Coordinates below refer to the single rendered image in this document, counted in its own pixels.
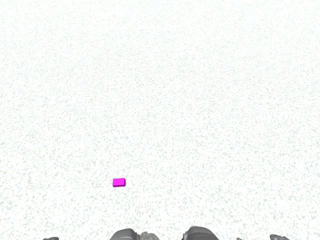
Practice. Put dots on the small box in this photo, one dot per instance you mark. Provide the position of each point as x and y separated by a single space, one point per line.
118 182

